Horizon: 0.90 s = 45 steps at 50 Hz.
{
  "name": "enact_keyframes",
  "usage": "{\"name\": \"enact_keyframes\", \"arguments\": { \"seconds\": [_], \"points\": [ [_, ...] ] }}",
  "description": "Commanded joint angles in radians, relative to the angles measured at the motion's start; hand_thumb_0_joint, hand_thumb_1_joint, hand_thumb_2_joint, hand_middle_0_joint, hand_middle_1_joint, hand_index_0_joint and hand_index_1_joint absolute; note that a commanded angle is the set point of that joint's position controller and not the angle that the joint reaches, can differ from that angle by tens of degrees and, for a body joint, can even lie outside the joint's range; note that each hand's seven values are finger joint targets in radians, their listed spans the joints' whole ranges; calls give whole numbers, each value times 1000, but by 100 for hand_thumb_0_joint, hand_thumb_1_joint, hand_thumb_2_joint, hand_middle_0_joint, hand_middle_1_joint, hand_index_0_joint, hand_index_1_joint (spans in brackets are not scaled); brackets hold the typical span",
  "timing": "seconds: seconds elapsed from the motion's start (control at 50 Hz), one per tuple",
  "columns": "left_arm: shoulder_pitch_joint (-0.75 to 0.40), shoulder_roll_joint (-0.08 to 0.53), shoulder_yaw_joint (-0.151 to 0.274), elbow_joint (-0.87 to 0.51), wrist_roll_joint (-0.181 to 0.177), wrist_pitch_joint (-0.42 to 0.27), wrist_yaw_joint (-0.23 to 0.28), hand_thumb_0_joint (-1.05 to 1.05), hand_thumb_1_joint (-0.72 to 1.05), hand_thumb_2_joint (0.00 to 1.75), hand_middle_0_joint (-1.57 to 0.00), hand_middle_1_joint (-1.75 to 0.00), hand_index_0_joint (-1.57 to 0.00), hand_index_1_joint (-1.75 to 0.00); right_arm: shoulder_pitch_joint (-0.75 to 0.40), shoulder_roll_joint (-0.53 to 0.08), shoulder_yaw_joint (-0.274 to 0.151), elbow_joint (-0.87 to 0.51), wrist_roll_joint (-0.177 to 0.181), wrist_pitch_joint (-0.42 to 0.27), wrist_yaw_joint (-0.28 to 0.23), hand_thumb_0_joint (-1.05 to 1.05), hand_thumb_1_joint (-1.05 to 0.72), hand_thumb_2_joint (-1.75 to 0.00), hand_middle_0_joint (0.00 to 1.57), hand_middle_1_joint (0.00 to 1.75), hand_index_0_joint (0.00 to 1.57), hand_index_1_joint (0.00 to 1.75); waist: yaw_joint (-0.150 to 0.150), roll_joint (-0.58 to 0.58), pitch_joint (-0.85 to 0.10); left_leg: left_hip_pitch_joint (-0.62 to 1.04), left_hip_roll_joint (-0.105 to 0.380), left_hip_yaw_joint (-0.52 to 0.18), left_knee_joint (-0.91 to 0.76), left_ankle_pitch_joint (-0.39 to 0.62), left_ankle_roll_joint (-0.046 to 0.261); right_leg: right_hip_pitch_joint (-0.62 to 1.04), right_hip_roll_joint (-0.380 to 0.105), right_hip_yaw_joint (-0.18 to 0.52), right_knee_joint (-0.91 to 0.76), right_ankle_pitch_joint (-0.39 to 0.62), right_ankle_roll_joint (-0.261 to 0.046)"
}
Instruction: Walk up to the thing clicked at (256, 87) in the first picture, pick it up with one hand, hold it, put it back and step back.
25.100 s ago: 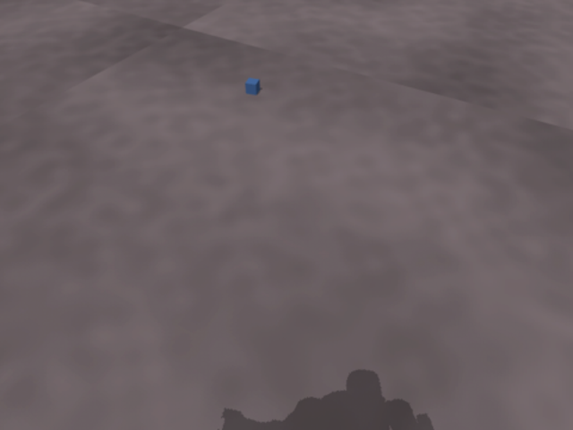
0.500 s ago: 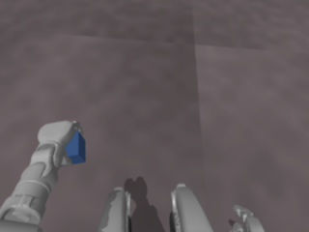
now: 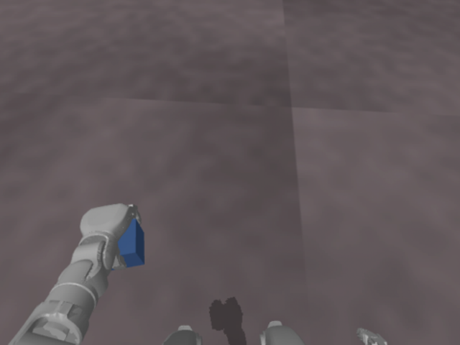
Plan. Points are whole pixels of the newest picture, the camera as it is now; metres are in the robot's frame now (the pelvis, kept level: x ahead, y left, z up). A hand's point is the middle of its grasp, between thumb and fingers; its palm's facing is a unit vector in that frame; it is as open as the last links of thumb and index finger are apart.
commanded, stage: lift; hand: left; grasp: from above
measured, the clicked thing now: (122, 244) +0.34 +0.22 -0.11
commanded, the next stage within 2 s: hold in 0.06 s
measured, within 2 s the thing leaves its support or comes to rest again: neither
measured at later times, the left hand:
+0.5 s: hand (114, 222) +0.34 +0.22 -0.02, palm faces -0.42 -0.09 -0.91, open 10.2 cm
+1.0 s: hand (109, 227) +0.32 +0.21 +0.01, palm faces -0.42 -0.07 -0.91, open 10.2 cm
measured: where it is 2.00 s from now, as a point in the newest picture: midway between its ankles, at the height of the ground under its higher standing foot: outside the picture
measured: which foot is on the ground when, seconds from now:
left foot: down 0.00-1.00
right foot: down 0.00-1.00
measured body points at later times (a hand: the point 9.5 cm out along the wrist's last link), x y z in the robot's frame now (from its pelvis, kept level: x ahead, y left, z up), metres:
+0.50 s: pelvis +0.03 +0.00 +0.03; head +0.05 -0.01 +0.48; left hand +0.36 +0.22 +0.03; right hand +0.14 -0.26 -0.08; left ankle +0.03 +0.13 -0.68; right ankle +0.04 -0.14 -0.68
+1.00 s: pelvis +0.02 +0.00 +0.04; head +0.02 -0.02 +0.49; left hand +0.34 +0.21 +0.06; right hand +0.15 -0.26 -0.07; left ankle +0.03 +0.13 -0.68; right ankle +0.04 -0.14 -0.68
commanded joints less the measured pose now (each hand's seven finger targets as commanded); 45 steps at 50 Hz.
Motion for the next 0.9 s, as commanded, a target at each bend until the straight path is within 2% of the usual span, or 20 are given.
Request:
{"name": "enact_keyframes", "arguments": {
  "seconds": [0.0, 0.1, 0.2, 0.26, 0.28, 0.34, 0.36, 0.38, 0.4, 0.42, 0.44, 0.52, 0.58, 0.6, 0.62, 0.64, 0.68, 0.76, 0.84, 0.88],
  "points": [
    [-269, 180, 66, -175, -5, 8, 30, 0, 63, 83, -108, -61, -105, -64, -1, -140, -50, -106, 3, -39, -12, 0, -90, -90, 20, 30, 20, 30, 7, -7, -281, 237, -40, 9, -201, 176, 12, 206, 32, -14, -194, 156, -31],
    [-330, 186, 62, -211, 5, 6, 30, 0, 61, 83, -106, -60, -103, -63, 3, -143, -53, -101, 2, -36, -14, 0, -90, -90, 20, 30, 20, 30, 0, -6, -293, 312, -40, 13, -234, 249, 12, 261, 30, -10, -235, 224, -28],
    [-299, 173, 54, -178, 18, 22, 27, 0, 58, 76, -102, -60, -101, -61, -8, -147, -53, -97, 4, -28, -10, 0, -90, -90, 20, 30, 20, 30, 5, -15, -267, 361, -43, 20, -274, 291, 10, 300, 28, -9, -273, 262, -27],
    [-303, 167, 44, -183, 13, 28, 10, 0, 59, 77, -103, -59, -102, -61, -15, -151, -55, -104, 6, -26, -5, 0, -90, -90, 20, 30, 20, 30, 3, -22, -248, 380, -42, 21, -297, 308, 10, 321, 29, -13, -291, 273, -28],
    [-291, 166, 40, -182, 10, 26, 2, 0, 59, 79, -104, -60, -103, -62, -24, -148, -54, -107, 7, -24, -4, 0, -90, -90, 20, 30, 20, 30, 14, -25, -223, 373, -43, 20, -306, 298, 11, 327, 29, -13, -301, 262, -27],
    [-293, 167, 43, -211, 13, 23, -15, 0, 60, 80, -104, -60, -102, -62, -30, -148, -58, -111, 9, -20, 0, 0, -90, -90, 20, 30, 20, 30, 23, 0, -248, 411, -44, 27, -319, 336, 7, 351, 31, -9, -309, 294, -29],
    [-287, 152, 31, -202, 15, 25, -22, 0, 59, 78, -103, -60, -101, -61, -25, -148, -56, -111, 7, -20, 2, 0, -90, -90, 20, 30, 20, 30, 9, -18, -250, 414, -44, 25, -317, 359, 9, 365, 32, -10, -310, 318, -28],
    [-284, 164, 39, -220, 13, 25, -27, 0, 60, 78, -104, -59, -102, -61, -29, -152, -58, -122, 8, -18, 3, 0, -90, -90, 20, 30, 20, 30, 21, -26, -255, 419, -44, 27, -321, 370, 11, 382, 31, -12, -313, 334, -27],
    [-272, 164, 39, -213, 12, 25, -33, 0, 60, 80, -105, -59, -103, -61, -32, -152, -57, -122, 9, -16, 4, 0, -90, -90, 20, 30, 20, 30, 15, -24, -243, 421, -45, 30, -326, 378, 11, 385, 30, -11, -315, 341, -27],
    [-296, 179, 48, -236, 13, 24, -36, 0, 61, 81, -105, -61, -103, -63, -37, -152, -58, -130, 10, -12, 4, 0, -90, -90, 20, 30, 20, 30, 25, -11, -243, 425, -46, 34, -332, 374, 12, 384, 30, -7, -324, 340, -28],
    [-283, 160, 38, -222, 11, 25, -41, 0, 59, 81, -104, -60, -102, -62, -37, -151, -57, -130, 11, -10, 6, 0, -90, -90, 20, 30, 20, 30, 19, -14, -229, 427, -46, 35, -339, 369, 11, 390, 30, -9, -325, 332, -27],
    [-293, 176, 45, -259, 20, 16, -52, 0, 60, 80, -103, -60, -101, -61, -49, -154, -58, -149, 11, -5, 8, 0, -90, -90, 20, 30, 20, 30, 26, 1, -211, 441, -43, 31, -363, 344, 9, 382, 33, -13, -340, 296, -32],
    [-269, 185, 54, -260, 22, 13, -61, 0, 61, 79, -105, -57, -103, -59, -53, -155, -58, -155, 11, -2, 11, 0, -90, -90, 20, 30, 20, 30, 33, -5, -220, 456, -40, 29, -370, 373, 8, 408, 35, -16, -340, 316, -32],
    [-277, 177, 42, -281, 24, 12, -65, 0, 62, 82, -106, -59, -104, -61, -61, -153, -57, -161, 12, 1, 10, 0, -90, -90, 20, 30, 20, 30, 39, -4, -217, 457, -41, 29, -374, 375, 9, 409, 35, -16, -343, 320, -32],
    [-269, 171, 43, -272, 24, 12, -68, 0, 59, 83, -104, -58, -102, -61, -56, -153, -58, -163, 12, 3, 11, 0, -90, -90, 20, 30, 20, 30, 29, -16, -217, 462, -42, 31, -371, 382, 12, 417, 34, -13, -348, 331, -30],
    [-278, 188, 56, -297, 23, 11, -68, 0, 61, 83, -105, -58, -103, -61, -57, -155, -58, -164, 11, 5, 11, 0, -90, -90, 20, 30, 20, 30, 36, -13, -230, 470, -43, 34, -373, 389, 13, 425, 32, -13, -350, 340, -30],
    [-285, 182, 47, -305, 21, 10, -77, 0, 61, 84, -104, -62, -102, -64, -64, -156, -59, -166, 12, 9, 10, 0, -90, -90, 20, 30, 20, 30, 31, -20, -233, 486, -43, 38, -377, 398, 16, 427, 33, -11, -358, 356, -26],
    [-262, 183, 53, -316, 14, 11, -87, 0, 61, 84, -105, -60, -103, -63, -77, -152, -54, -177, 15, 12, 10, 0, -90, -90, 20, 30, 20, 30, 42, -14, -199, 485, -41, 39, -407, 353, 14, 426, 32, -14, -377, 305, -30],
    [-251, 169, 32, -322, 18, 17, -102, 0, 62, 83, -104, -60, -103, -62, -92, -150, -49, -188, 17, 17, 10, 0, -90, -90, 20, 30, 20, 30, 40, -42, -166, 480, -43, 42, -424, 321, 22, 429, 28, -12, -402, 280, -27],
    [-255, 188, 47, -330, 19, 13, -112, 0, 59, 82, -101, -61, -100, -63, -101, -146, -46, -192, 19, 17, 8, 0, -90, -90, 20, 30, 20, 30, 47, -31, -162, 478, -46, 44, -432, 298, 22, 428, 25, -8, -413, 257, -27]
  ]
}}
